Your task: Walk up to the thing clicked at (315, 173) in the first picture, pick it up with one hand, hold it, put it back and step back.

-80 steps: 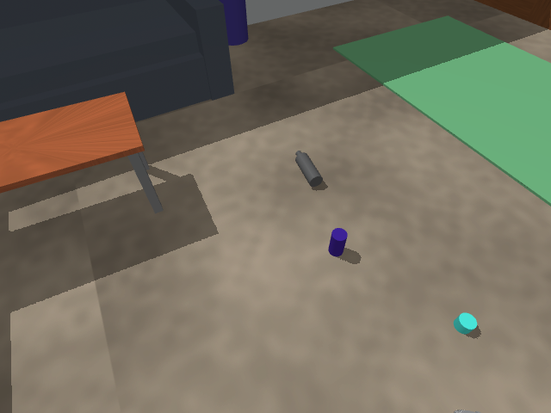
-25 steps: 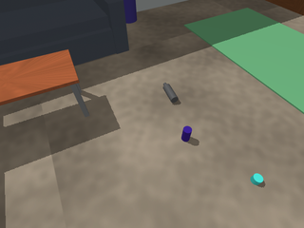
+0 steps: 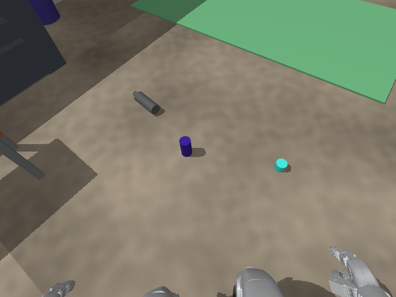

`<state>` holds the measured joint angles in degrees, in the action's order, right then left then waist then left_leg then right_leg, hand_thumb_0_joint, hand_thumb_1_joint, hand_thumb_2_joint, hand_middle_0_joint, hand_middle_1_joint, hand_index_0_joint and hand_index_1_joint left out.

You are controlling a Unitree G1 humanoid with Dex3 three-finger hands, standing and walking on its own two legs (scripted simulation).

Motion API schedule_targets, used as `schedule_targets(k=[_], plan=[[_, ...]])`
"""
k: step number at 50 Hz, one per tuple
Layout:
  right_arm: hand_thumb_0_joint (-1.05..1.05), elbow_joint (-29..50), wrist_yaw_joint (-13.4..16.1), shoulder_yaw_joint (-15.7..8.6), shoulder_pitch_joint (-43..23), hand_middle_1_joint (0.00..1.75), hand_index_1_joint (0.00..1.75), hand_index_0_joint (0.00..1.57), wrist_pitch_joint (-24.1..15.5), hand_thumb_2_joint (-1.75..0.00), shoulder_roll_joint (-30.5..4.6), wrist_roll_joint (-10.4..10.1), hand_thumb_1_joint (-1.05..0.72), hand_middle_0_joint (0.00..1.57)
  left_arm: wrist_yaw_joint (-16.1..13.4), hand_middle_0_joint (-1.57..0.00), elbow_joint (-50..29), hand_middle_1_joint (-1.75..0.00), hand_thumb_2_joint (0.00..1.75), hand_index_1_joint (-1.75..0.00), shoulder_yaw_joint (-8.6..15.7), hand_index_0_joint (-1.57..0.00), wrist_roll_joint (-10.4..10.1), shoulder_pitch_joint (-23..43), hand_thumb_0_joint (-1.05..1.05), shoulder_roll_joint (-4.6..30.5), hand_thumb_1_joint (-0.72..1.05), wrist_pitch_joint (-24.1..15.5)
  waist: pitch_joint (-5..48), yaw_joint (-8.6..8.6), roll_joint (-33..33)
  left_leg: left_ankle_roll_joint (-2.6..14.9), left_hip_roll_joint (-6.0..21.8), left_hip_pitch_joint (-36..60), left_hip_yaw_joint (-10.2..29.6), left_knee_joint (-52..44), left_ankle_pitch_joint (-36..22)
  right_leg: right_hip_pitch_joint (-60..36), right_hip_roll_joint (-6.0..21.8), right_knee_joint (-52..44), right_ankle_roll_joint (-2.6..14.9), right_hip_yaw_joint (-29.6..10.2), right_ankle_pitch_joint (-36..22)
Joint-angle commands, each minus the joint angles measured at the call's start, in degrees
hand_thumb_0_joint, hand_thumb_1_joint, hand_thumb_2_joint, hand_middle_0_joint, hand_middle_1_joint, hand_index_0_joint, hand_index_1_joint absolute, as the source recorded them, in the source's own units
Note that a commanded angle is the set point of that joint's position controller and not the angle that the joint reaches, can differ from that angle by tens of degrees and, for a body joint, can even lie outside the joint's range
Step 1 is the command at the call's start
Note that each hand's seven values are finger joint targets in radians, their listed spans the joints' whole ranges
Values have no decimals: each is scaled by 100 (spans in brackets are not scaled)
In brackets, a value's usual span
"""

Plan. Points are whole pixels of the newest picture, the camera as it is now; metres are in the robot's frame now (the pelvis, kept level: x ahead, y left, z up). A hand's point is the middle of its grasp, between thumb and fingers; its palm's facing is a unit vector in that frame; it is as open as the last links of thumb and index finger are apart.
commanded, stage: walk up
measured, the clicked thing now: (144, 101) +1.29 +0.39 -0.72
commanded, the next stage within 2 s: none
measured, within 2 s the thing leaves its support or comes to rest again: neither
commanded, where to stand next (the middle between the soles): +0.07 +0.00 m, yaw -49 degrees
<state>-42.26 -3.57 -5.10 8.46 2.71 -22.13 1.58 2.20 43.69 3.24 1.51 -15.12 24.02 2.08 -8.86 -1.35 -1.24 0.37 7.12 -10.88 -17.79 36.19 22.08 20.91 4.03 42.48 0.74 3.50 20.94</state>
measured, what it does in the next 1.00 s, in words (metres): steps on the spot, turning right: right foot, then left foot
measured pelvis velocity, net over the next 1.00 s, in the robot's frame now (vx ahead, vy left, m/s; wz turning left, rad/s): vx -0.02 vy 0.03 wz -0.68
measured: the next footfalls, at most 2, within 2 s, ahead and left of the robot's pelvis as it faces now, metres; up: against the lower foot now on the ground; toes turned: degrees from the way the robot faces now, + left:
right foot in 0.02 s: +0.07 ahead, -0.12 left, +0.00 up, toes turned -6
left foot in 0.46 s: +0.12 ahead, +0.12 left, +0.00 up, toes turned -23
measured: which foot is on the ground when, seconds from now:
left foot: down 0.00-0.06, up 0.08-0.44, down 0.46-0.88, up 0.90-1.00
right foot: up 0.00-0.00, down 0.02-0.48, up 0.50-0.84, down 0.86-1.00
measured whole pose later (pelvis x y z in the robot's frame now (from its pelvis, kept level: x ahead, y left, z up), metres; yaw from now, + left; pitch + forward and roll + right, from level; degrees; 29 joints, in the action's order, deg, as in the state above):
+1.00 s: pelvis -0.02 +0.03 +0.00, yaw -39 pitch -3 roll +0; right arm -43.8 -1.3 -3.3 16.6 2.9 -25.4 0.5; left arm 0.2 45.1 2.6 1.6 -18.5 21.9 -1.4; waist -5.8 -0.9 -3.6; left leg 0.6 4.5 -24.4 -1.7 57.9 28.5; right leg 15.2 -2.2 38.9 1.3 -4.0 20.8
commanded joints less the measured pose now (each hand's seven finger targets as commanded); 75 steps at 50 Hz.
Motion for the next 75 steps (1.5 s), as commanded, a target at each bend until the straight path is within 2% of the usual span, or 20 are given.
schedule_targets(k=[1,3,4,9,18,22,24,26,31,38,42,43,44,46,49,60,63,64,68,75], plan=[[0,912,35,-430,-393,30,30,20,-77,-90,-1281,-66,-90,20,-182,-20,-329,-30,90,-30,469,-20,51,-1077,0,1146,90,-233,1246,411,-312,564,864,-528,691,725,-1770,-1422,-337,-1111,255,58,-418],[0,1211,1,-171,-549,30,30,20,-26,-90,-668,-115,-90,20,-336,-20,-634,-30,90,-30,636,-20,125,-1147,0,1967,90,-408,950,607,1752,-148,-874,-2914,1167,2868,1619,-2105,1421,-2301,1277,-4077,-1721],[0,1190,75,-245,-688,30,30,20,2,-90,-992,-68,-90,20,-370,-20,-685,-30,90,-30,638,-20,66,-1112,0,2049,90,-380,1022,714,1394,-198,-606,-2653,1985,3293,1848,-1534,1828,-2579,1811,-4832,-1467],[0,681,138,-236,151,30,30,20,57,-90,-971,-266,-90,20,-457,-20,-805,-30,90,-30,400,-20,-86,-257,0,1263,90,-383,1159,95,1075,-214,-406,-2172,1997,2990,351,-1307,405,-1984,874,-2229,-1766],[0,704,387,-226,146,30,30,20,-90,-90,-1038,-123,-90,20,-325,-20,-1164,-30,90,-30,437,-20,101,-409,0,1364,90,-194,984,344,1286,-17,-801,-1388,1958,1512,309,-369,210,-1356,1190,-2766,-2438],[0,425,446,-238,1007,30,30,20,-277,-90,-981,-74,-90,20,-338,-20,-1359,-30,90,-30,368,-20,-52,112,0,1210,90,-123,1198,-182,1074,221,-850,114,2027,-611,-715,327,33,-530,799,-2875,-2768],[0,492,494,-408,763,30,30,20,-362,-90,-1716,43,-90,20,-351,-20,-1318,-30,90,-30,190,-20,-144,-141,0,596,90,-100,960,-24,-1116,534,1091,560,4301,-1788,-860,1457,-1415,1102,44,-1527,482],[0,657,428,-500,228,30,30,20,-392,-90,-2091,-34,-90,20,-434,-20,-1076,-30,90,-30,303,-20,9,-472,0,1216,90,-84,855,75,-1188,1505,2215,-390,5009,-1835,-1101,1179,-870,2590,-109,-1343,1204],[0,585,397,-246,377,30,30,20,-517,-90,-1465,-28,-90,20,-136,-20,-771,-30,90,-30,455,-20,-133,-278,0,1154,90,-92,595,84,-1014,846,611,-212,2761,-1540,-1029,1111,-768,2514,-30,-1123,182],[0,655,258,-328,1070,30,30,20,-469,-90,-1733,98,-90,20,-94,-20,-691,-30,90,-30,351,-20,-87,58,0,1019,90,-284,1028,-315,-1284,1294,953,724,2462,-1188,-1351,703,-460,409,-198,-359,985],[0,773,232,-249,618,30,30,20,-311,-90,-1546,-18,-90,20,-226,-20,-93,-30,90,-30,377,-20,-44,-909,0,920,90,-450,1125,256,-849,904,734,-295,1665,214,-2172,-1069,-736,-1718,61,49,-492],[0,785,238,-141,689,30,30,20,-294,-90,-1215,-65,-90,20,-270,-20,-2,-30,90,-30,480,-20,-10,-1071,0,1170,90,-498,1170,362,-114,605,490,-927,1471,1012,-1398,-1694,-520,-1949,163,-560,-653],[0,895,241,5,724,30,30,20,-287,-90,-778,-120,-90,20,-305,-20,-116,-30,90,-30,595,-20,50,-930,0,1643,90,-533,913,304,1413,161,-118,-2266,1193,1974,280,-1942,657,-2258,572,-2801,-600],[0,847,355,-170,268,30,30,20,-235,-90,-1411,-62,-90,20,-340,-20,-341,-30,90,-30,606,-20,51,-526,0,2022,90,-482,336,406,1167,-8,-213,-2392,1923,2650,1373,-551,1707,-2396,1706,-4285,38],[0,344,317,-150,641,30,30,20,-290,-90,-1315,-141,-90,20,-369,-20,-327,-30,90,-30,408,-20,-57,-166,0,1358,90,-544,281,92,893,29,-137,-2360,2040,2300,450,-970,655,-1943,1064,-2608,-1152],[0,-83,378,-127,977,30,30,20,-468,-90,-1095,-53,-90,20,-388,-20,-449,-30,90,-30,293,-20,-112,-76,0,1260,90,-433,1047,-96,948,164,-703,32,1563,-319,-673,27,213,-386,840,-2026,-2826],[0,-21,405,-272,821,30,30,20,-532,-90,-1753,18,-90,20,-449,-20,-404,-30,90,-30,94,-20,-191,-280,0,723,90,-372,1093,-24,-919,1146,1529,412,4469,-1696,-660,1133,-1072,1389,58,-1076,1098],[0,-23,363,-328,571,30,30,20,-528,-90,-1935,-29,-90,20,-513,-20,-220,-30,90,-30,189,-20,-140,-319,0,1166,90,-359,979,-45,-933,1683,2018,-223,4890,-1795,-54,766,-696,1927,36,-1179,1492],[0,-16,360,-173,238,30,30,20,-510,-90,-1535,28,-90,20,-315,-20,130,-30,90,-30,278,-20,-125,-311,0,1143,90,-420,341,95,-932,1044,778,-797,2974,-1574,56,553,-578,1236,108,-821,735],[0,-65,266,14,166,30,30,20,-290,-90,-1142,-20,-90,20,-360,-20,621,-30,90,-30,310,-20,13,-763,0,968,90,-580,1045,335,-575,643,364,-1128,2033,101,-116,-1413,-638,-1690,144,-649,-229]])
